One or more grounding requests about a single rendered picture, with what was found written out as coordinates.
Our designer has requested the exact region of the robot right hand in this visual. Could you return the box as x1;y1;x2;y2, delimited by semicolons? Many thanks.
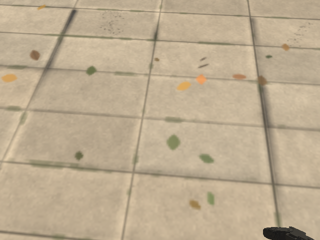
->
263;226;314;240

